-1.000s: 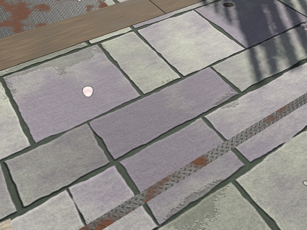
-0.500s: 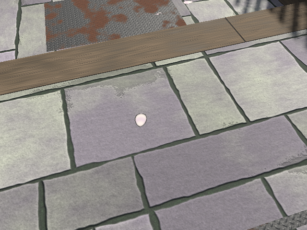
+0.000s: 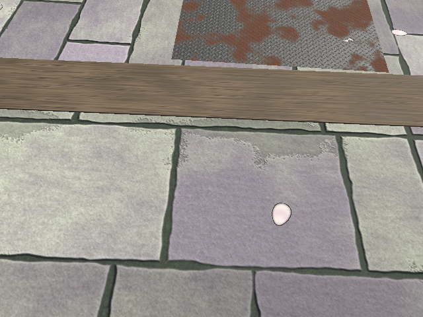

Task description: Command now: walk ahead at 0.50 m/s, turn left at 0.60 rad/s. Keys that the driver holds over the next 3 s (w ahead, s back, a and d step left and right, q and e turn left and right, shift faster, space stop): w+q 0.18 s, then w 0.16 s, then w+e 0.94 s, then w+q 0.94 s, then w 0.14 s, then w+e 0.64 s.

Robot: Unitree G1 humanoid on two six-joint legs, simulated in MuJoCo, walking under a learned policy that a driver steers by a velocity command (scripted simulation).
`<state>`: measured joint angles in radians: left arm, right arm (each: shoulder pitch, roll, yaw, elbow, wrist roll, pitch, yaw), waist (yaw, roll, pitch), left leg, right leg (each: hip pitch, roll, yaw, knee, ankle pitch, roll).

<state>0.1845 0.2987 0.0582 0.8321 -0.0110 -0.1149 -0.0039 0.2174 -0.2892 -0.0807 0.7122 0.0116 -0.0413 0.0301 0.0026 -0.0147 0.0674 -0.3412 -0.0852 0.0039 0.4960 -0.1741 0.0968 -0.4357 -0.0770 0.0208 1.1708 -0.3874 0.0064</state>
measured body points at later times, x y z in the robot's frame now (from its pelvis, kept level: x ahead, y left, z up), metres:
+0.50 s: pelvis +0.29 -0.05 +0.00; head +0.31 -0.05 +0.45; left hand +0.35 +0.24 -0.10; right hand +0.44 -0.30 -0.11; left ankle +0.21 +0.08 -0.65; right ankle +0.35 -0.13 -0.73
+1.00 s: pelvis +0.54 +0.02 +0.01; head +0.56 +0.04 +0.46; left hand +0.69 +0.30 -0.10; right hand +0.61 -0.26 -0.09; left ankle +0.54 +0.14 -0.73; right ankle +0.54 -0.12 -0.65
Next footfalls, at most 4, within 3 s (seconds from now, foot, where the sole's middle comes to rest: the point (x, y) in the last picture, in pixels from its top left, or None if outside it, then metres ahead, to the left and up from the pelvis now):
0.34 right None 0.39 -0.13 -0.77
0.80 left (174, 271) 0.58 0.14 -0.77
1.28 right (266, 207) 0.82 -0.18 -0.77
1.86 left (223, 119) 1.25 -0.03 -0.77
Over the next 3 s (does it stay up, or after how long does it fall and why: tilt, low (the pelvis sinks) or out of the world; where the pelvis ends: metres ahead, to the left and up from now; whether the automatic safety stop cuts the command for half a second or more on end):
stays up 1.72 -0.03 -0.16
